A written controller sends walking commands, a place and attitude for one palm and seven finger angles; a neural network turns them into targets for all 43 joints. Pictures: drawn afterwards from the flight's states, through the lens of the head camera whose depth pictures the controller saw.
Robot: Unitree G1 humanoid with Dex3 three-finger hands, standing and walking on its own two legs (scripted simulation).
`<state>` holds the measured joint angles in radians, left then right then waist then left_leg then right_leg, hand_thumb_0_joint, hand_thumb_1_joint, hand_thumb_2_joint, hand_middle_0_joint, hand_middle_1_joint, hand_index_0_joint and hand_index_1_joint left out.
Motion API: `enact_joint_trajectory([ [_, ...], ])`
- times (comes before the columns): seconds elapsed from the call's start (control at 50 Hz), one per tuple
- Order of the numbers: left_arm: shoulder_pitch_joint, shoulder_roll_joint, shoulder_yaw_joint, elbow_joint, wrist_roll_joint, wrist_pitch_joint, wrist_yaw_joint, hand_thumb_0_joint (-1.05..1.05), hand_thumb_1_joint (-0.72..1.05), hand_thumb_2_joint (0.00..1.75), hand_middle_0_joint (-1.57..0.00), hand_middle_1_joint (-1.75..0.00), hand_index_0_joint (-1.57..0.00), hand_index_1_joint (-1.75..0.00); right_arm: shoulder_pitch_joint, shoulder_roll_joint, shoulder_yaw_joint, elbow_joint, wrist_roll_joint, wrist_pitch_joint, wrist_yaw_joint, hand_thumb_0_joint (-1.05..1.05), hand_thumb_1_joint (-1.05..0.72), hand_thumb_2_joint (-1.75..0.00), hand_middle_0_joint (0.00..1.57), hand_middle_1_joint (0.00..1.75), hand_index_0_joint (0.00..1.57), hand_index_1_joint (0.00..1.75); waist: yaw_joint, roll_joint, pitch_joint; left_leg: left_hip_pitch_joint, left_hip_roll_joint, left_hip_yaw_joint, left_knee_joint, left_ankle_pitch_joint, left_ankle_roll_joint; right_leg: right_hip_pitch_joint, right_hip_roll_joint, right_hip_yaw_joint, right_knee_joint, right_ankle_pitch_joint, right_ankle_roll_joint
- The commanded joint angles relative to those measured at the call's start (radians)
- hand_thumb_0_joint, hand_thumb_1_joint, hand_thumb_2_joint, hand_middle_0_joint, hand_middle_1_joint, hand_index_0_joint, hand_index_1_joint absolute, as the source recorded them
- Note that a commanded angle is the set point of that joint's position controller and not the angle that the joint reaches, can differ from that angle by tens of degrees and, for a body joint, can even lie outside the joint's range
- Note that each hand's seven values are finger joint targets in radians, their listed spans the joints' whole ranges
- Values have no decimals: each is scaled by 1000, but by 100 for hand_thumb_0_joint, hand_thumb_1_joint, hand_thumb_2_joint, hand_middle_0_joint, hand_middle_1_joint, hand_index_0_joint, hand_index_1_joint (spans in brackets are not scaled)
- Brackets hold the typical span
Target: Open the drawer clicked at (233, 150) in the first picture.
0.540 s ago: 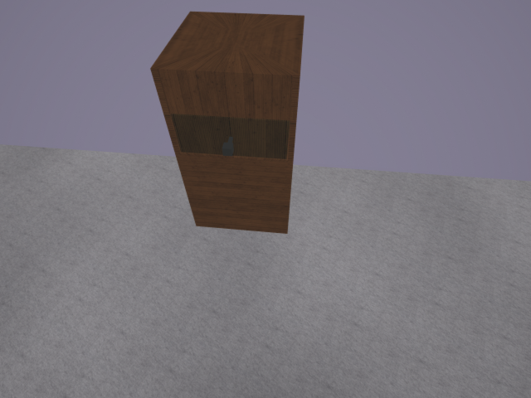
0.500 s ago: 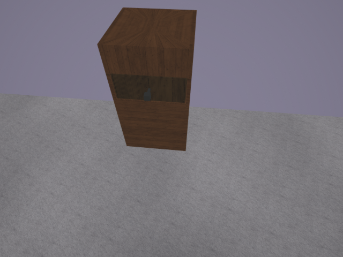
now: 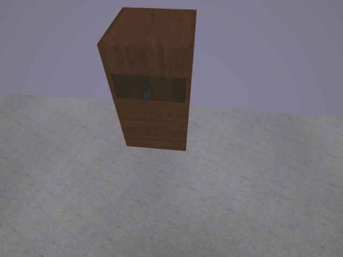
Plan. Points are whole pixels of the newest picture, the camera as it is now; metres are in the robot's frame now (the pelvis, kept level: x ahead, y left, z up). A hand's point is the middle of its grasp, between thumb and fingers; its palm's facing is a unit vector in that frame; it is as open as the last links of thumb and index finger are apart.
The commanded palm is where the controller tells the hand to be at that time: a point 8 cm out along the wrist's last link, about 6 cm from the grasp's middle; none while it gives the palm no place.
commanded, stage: look at it before walking up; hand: left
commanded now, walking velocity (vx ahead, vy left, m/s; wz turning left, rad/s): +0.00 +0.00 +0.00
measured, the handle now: (147, 94) +0.89 +0.17 -0.23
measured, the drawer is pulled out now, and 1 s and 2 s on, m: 0.00 0.00 0.00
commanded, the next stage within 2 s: take the last steps up to it in 0.30 s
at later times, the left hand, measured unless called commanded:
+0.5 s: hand out of the picture -0.01 +0.16 -0.17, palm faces +0.04 -0.98 -0.18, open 7.3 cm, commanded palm none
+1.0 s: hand (110, 243) +0.19 +0.19 -0.18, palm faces +0.02 -0.97 -0.24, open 7.3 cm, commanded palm none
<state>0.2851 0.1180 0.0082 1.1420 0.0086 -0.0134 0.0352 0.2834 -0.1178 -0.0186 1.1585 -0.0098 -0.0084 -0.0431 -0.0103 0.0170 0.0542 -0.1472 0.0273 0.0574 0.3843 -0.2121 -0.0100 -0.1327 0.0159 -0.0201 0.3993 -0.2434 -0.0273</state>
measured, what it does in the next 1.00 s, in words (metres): walks ahead: right foot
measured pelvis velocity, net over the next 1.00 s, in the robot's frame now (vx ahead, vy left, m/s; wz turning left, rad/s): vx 0.11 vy -0.01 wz -0.01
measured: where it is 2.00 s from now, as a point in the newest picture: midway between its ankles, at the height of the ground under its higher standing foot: (178, 231)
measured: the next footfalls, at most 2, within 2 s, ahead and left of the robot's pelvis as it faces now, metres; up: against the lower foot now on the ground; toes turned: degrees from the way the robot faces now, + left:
right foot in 1.00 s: +0.21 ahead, -0.13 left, +0.00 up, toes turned -6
left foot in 1.26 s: +0.27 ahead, +0.13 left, +0.00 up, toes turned +4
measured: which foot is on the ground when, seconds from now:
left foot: down 0.00-1.00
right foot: down 0.00-0.72, up 0.74-0.98, down 1.00-1.00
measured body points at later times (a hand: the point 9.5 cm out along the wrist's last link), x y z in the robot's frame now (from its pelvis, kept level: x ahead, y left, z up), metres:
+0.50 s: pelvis +0.00 +0.00 +0.00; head +0.01 -0.01 +0.45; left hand -0.01 +0.21 -0.16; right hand -0.02 -0.21 -0.17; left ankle +0.00 +0.12 -0.74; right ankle -0.02 -0.10 -0.74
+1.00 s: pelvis +0.11 -0.01 -0.02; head +0.15 -0.03 +0.42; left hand +0.19 +0.24 -0.16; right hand -0.03 -0.19 -0.17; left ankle +0.00 +0.12 -0.74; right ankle +0.17 -0.12 -0.75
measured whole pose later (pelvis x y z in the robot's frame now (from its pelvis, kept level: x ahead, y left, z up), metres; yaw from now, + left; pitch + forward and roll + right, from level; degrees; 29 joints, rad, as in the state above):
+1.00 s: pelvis +0.11 -0.01 -0.02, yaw -1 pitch +0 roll +1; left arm 0.20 0.20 0.08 0.98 0.02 -0.04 -0.02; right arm 0.52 -0.08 -0.03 1.19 -0.03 -0.04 -0.03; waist -0.03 0.02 0.08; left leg -0.09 0.06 0.08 0.60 -0.47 -0.01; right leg -0.38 -0.05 -0.08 0.63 -0.28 -0.07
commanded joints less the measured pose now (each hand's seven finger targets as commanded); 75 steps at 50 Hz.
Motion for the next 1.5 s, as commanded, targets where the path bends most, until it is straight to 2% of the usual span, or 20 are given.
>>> enact_joint_trajectory([
  [0.0, 82, 101, 16, -14, 0, -15, 9, 0, 90, 90, -20, -30, -20, -30, 87, -80, -9, -12, -2, -11, -3, 0, -90, -90, 20, 30, 20, 30, 4, -28, 27, 27, 77, -77, -53, 140, 40, -75, -107, 86, -93, 146, -16],
  [0.4, 83, 103, 15, -16, 0, -15, 9, 0, 90, 90, -20, -30, -20, -30, 85, -82, -8, -9, -2, -8, -2, 0, -90, -90, 20, 30, 20, 30, 2, -18, 40, 20, 74, -79, -56, 115, 36, -83, -106, 91, -104, 115, -17],
  [0.54, 124, 124, 47, -23, 10, 4, -4, 0, 90, 90, -20, -30, -20, -30, 102, -59, -25, -27, -18, 11, 19, 0, -90, -90, 20, 30, 20, 30, 16, -127, 115, -122, 0, 6, 104, -217, 38, -153, -142, 191, -170, -449, -84],
  [0.64, 110, 117, 64, -53, 11, -9, -12, 0, 90, 90, -20, -30, -20, -30, 140, -44, -30, -35, -16, -14, 22, 0, -90, -90, 20, 30, 20, 30, -13, -86, 123, -80, 10, 25, 145, -160, 45, -212, -153, 204, -98, -384, -127],
  [0.72, -37, 63, 53, -135, 17, -26, -26, 0, 90, 90, -20, -30, -20, -30, 423, -132, -50, 45, -35, -42, -5, 0, -90, -90, 20, 30, 20, 30, -114, 282, 107, 266, 338, -459, -138, 64, 241, -601, 12, -57, 563, -307, -44],
  [0.78, -101, 61, 59, -170, 10, -32, -34, 0, 90, 90, -20, -30, -20, -30, 368, -119, -35, 18, -35, -60, -7, 0, -90, -90, 20, 30, 20, 30, -69, 65, 112, 186, 359, -354, -102, 394, 266, -594, -86, 8, 668, -263, -40],
  [0.92, 73, 77, 77, -133, 7, -15, -61, 0, 90, 90, -20, -30, -20, -30, 214, -147, -39, -17, -21, -58, -3, 0, -90, -90, 20, 30, 20, 30, 76, 76, 11, -106, 177, -42, 58, 223, 129, -12, 3, -140, 218, 10, -35],
  [0.94, 200, 131, 94, -98, 9, -26, -53, 0, 90, 90, -20, -30, -20, -30, 200, -138, -43, -26, -11, -59, 4, 0, -90, -90, 20, 30, 20, 30, 134, -41, -50, -196, 108, 6, 257, 177, 95, 177, -30, -59, 141, -7, -57],
  [0.96, 316, 236, 117, -66, 14, -34, -39, 0, 90, 90, -20, -30, -20, -30, 192, -69, -35, -60, 4, -60, 15, 0, -90, -90, 20, 30, 20, 30, 172, -322, -87, -417, -15, 85, 558, -156, 47, 305, -287, 324, -15, -129, -146],
  [0.98, 307, 260, 114, -73, 3, -29, -26, 0, 90, 90, -20, -30, -20, -30, 132, -80, -42, -99, 2, -45, 20, 0, -90, -90, 20, 30, 20, 30, 154, -367, -52, -494, -23, 7, 837, -409, 48, 207, -428, 578, -179, -243, -220],
  [1.06, -4, 158, 84, -175, 25, -29, -1, 0, 90, 90, -20, -30, -20, -30, 86, -40, -48, -118, -19, -15, 38, 0, -90, -90, 20, 30, 20, 30, 9, -195, 74, -374, 125, -107, 738, -269, 36, -242, -369, 351, -198, -303, -190],
  [1.18, -20, 184, 94, -161, 13, -33, -34, 0, 90, 90, -20, -30, -20, -30, 190, -22, -38, -91, -20, -31, 49, 0, -90, -90, 20, 30, 20, 30, -44, -48, 5, 64, -3, 102, 158, -26, -9, -347, -183, 87, -67, -280, -116],
  [1.2, -20, 159, 88, -162, 11, -29, -39, 0, 90, 90, -20, -30, -20, -30, 218, -58, -44, -81, -21, -37, 41, 0, -90, -90, 20, 30, 20, 30, -56, 46, 9, 118, 16, 62, 97, -89, -7, -379, -148, 66, 36, -271, -96],
  [1.24, -60, 91, 71, -210, 10, -32, -48, 0, 90, 90, -20, -30, -20, -30, 334, -212, -84, -86, -35, -47, 24, 0, -90, -90, 20, 30, 20, 30, -116, 366, 2, 205, 389, -490, -177, -318, 191, -608, -2, -94, 523, -331, -7],
  [1.26, -154, 114, 76, -239, 13, -40, -51, 0, 90, 90, -20, -30, -20, -30, 342, -227, -88, -93, -36, -46, 14, 0, -90, -90, 20, 30, 20, 30, -135, 210, 32, 185, 444, -552, -193, -248, 272, -652, -59, -6, 662, -328, -12],
  [1.34, -160, 85, 65, -232, 14, -50, -63, 0, 90, 90, -20, -30, -20, -30, 172, -173, -58, -127, -38, -73, 12, 0, -90, -90, 20, 30, 20, 30, -40, 150, 44, 106, 294, -207, -76, 383, 180, -536, -114, -13, 554, -225, 11],
  [1.42, 43, 99, 74, -155, 14, -44, -72, 0, 90, 90, -20, -30, -20, -30, 94, -188, -61, -133, -18, -57, 10, 0, -90, -90, 20, 30, 20, 30, 46, 88, -119, -21, 146, -21, 132, 293, 89, -50, -7, -147, 138, 51, 21],
  [1.44, 147, 159, 91, -127, 14, -52, -63, 0, 90, 90, -20, -30, -20, -30, 77, -167, -62, -139, -6, -56, 18, 0, -90, -90, 20, 30, 20, 30, 98, -59, -162, -156, 90, 13, 275, 163, 53, 148, -71, -40, 82, 118, 0],
  [1.46, 259, 270, 117, -94, 20, -53, -45, 0, 90, 90, -20, -30, -20, -30, 55, -104, -50, -173, 3, -54, 27, 0, -90, -90, 20, 30, 20, 30, 143, -374, -169, -400, -24, 83, 513, -217, 5, 291, -333, 321, -56, 171, -81],
  [1.48, 253, 291, 107, -96, 12, -45, -36, 0, 90, 90, -20, -30, -20, -30, 12, -139, -53, -198, -2, -37, 28, 0, -90, -90, 20, 30, 20, 30, 139, -378, -118, -478, -11, 0, 715, -441, 2, 244, -455, 482, -134, 169, -177],
])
